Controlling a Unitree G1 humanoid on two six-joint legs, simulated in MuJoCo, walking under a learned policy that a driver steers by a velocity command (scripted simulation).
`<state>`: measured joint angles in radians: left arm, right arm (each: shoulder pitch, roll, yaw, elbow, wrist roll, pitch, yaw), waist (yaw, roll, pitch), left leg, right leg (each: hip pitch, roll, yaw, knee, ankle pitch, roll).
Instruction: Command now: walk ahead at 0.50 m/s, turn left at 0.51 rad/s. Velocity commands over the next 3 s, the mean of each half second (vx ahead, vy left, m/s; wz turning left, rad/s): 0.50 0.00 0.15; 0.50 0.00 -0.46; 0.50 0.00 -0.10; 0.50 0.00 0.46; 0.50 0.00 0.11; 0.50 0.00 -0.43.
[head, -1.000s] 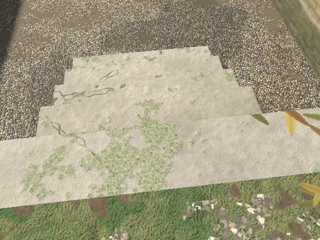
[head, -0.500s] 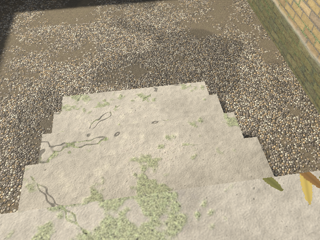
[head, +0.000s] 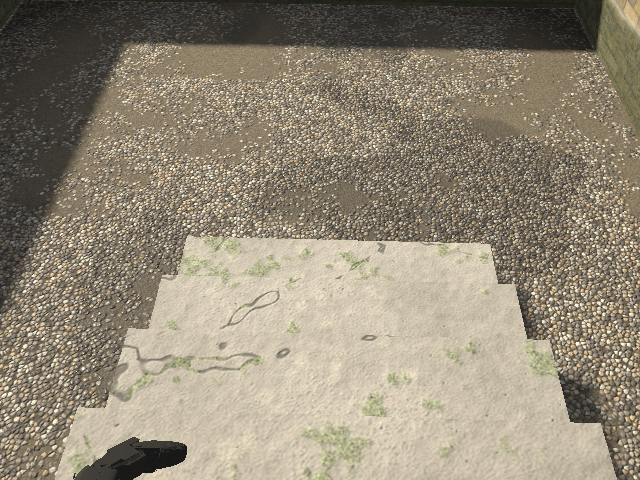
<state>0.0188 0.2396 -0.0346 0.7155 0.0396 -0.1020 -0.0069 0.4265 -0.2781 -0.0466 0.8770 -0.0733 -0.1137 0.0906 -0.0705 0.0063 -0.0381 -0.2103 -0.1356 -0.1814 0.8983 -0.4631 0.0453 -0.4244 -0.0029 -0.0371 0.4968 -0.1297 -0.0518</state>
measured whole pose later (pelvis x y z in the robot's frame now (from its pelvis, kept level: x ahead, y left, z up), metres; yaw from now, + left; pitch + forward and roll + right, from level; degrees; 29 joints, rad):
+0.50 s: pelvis +0.24 +0.05 +0.00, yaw +3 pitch +3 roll +0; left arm 0.36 0.24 0.01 0.94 0.07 -0.11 -0.05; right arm 0.23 -0.23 -0.03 0.80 -0.06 -0.12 0.03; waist 0.01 -0.01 -0.05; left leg -0.37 0.00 0.08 0.59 -0.26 0.05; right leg -0.43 -0.02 0.03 1.19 -0.47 -0.06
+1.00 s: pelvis +0.51 -0.02 -0.15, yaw -13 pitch +1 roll +5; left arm 0.17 0.22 0.04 0.91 0.09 -0.08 -0.07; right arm 0.60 -0.16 0.04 1.10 -0.12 -0.05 0.05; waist -0.11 -0.05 -0.02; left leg -0.13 0.11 0.17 1.45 -0.85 -0.06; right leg -0.28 -0.06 -0.06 0.40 -0.07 -0.09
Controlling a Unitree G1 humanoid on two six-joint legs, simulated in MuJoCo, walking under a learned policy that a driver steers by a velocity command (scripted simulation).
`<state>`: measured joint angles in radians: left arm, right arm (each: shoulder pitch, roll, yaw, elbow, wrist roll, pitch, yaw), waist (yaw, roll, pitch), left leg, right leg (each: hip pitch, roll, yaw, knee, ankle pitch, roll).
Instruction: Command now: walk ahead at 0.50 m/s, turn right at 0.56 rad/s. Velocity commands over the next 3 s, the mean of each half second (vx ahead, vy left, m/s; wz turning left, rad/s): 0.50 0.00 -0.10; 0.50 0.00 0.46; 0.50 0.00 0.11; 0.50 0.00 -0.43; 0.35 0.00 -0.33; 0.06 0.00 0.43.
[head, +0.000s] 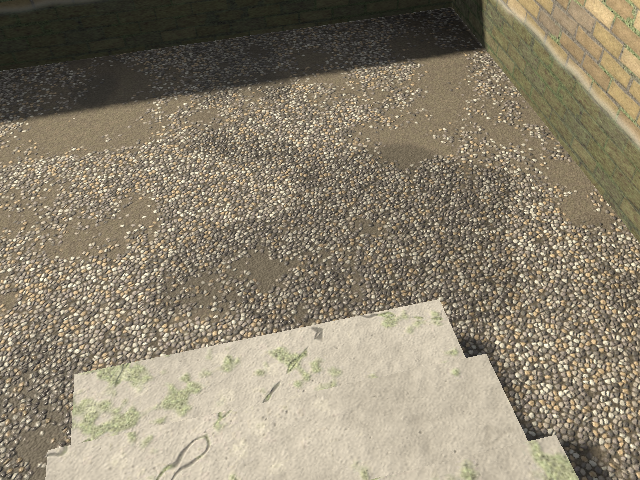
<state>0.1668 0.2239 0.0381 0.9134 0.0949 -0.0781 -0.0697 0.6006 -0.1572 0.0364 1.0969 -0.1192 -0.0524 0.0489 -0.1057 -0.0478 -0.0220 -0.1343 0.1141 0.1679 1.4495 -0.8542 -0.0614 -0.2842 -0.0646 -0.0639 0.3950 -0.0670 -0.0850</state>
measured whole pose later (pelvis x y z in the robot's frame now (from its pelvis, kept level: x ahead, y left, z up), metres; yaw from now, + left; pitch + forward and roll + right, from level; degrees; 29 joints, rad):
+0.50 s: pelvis +0.30 +0.06 -0.19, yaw -1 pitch -1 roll -4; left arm 0.50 0.17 -0.03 1.05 0.11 -0.06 -0.11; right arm 0.24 -0.26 -0.03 0.94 -0.09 -0.09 0.07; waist 0.04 0.04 0.00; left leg -0.32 0.02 0.04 0.49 -0.17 0.08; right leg -0.34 0.00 0.01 1.76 -0.80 0.01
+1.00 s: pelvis +0.62 +0.08 -0.34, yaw +15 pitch +1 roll +3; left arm 0.09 0.19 -0.04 0.79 0.08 -0.08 -0.06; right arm 0.65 -0.13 0.03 1.06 -0.07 -0.11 0.07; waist -0.13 -0.07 -0.06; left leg -0.24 -0.25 -0.13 1.41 -0.90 0.12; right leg -0.30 -0.05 -0.02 0.30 0.22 -0.05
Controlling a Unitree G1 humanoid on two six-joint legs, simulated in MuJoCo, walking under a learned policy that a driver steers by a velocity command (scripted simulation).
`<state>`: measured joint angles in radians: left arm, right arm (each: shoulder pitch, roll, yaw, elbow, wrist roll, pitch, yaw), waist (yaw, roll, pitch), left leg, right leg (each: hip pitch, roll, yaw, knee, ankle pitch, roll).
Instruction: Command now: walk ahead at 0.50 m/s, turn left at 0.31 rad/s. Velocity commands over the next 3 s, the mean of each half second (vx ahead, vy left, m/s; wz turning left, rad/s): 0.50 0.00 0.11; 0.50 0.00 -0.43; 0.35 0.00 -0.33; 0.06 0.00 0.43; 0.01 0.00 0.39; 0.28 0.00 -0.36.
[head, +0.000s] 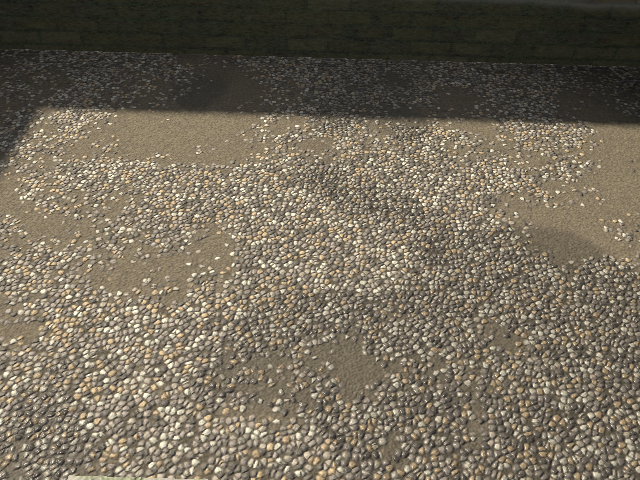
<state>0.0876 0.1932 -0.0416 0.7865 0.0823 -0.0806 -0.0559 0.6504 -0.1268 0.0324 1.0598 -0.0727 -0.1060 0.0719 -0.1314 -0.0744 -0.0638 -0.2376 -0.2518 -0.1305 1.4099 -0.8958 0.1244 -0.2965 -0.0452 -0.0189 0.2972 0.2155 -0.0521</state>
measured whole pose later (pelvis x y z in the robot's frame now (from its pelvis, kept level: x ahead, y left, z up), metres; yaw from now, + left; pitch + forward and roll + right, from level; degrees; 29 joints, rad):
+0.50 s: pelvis +0.28 +0.01 -0.12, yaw +0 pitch +1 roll -3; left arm 0.76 0.08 -0.06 1.15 0.08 -0.11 -0.02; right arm -0.01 -0.18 0.06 0.81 -0.10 -0.05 0.10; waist 0.21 0.03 -0.03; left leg -0.64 0.13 -0.03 0.56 0.42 0.03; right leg -0.10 0.06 -0.05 0.93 -0.86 -0.03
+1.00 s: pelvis +0.57 +0.02 -0.24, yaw -15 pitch -2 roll +6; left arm 0.13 0.21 0.01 0.88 0.09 -0.07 -0.09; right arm 0.59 -0.12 0.04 1.09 -0.13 -0.13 -0.01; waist -0.09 -0.09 0.03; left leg -0.02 0.04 0.35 0.67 -0.57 -0.03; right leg -0.68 -0.18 0.07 0.69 0.46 -0.09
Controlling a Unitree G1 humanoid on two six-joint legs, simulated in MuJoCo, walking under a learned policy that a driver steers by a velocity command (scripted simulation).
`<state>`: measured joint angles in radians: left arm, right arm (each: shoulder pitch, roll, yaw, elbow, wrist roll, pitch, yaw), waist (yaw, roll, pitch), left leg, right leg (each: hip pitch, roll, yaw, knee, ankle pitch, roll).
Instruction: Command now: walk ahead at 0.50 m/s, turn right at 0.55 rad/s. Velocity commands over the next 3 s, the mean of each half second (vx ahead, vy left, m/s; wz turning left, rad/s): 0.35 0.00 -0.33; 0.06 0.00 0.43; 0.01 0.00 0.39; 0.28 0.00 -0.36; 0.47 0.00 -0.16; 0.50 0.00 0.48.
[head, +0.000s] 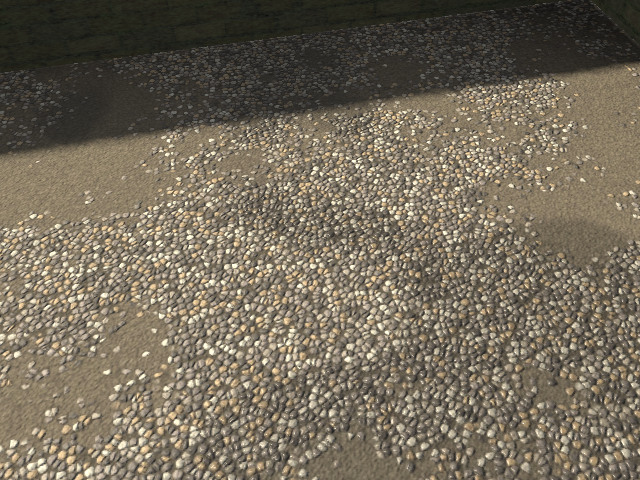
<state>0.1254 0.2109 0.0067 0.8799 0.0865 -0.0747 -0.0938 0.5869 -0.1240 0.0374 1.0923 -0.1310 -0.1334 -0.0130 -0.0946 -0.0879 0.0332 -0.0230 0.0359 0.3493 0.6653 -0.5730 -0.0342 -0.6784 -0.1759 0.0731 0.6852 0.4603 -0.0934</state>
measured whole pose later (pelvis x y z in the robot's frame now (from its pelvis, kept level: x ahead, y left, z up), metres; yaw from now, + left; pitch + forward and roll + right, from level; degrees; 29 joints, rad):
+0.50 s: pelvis +0.31 -0.07 -0.14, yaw -9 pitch +2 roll -2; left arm 0.21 0.20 0.03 1.03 0.00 -0.04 0.02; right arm 0.09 -0.23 -0.06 0.87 0.02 -0.06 -0.04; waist 0.03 0.04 0.00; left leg -0.66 0.08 -0.03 0.78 -0.03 -0.05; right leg -0.22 0.03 -0.07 0.54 -0.35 -0.03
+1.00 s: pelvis +0.41 -0.09 -0.14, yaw +7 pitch +5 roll +0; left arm 0.07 0.23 0.08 0.87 -0.01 0.00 0.03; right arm 0.14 -0.27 -0.10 0.71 0.01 0.05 -0.06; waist -0.01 0.04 0.00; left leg -0.48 -0.12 -0.19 0.54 -0.15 0.02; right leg -0.39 0.04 0.07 0.55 -0.24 0.00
